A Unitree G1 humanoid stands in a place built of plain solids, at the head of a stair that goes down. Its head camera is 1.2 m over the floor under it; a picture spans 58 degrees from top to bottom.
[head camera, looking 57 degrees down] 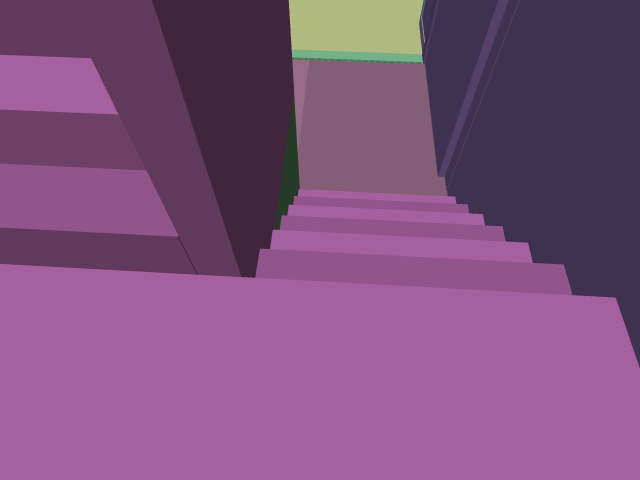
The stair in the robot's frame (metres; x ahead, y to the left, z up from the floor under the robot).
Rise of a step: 0.21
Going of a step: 0.24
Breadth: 1.15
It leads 4 degrees to the right of straight ahead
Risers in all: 7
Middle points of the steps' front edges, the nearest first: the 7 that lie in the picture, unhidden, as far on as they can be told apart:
0.61 -0.33 0.00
0.84 -0.34 -0.21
1.08 -0.36 -0.42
1.31 -0.37 -0.64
1.55 -0.39 -0.85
1.78 -0.40 -1.06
2.02 -0.41 -1.27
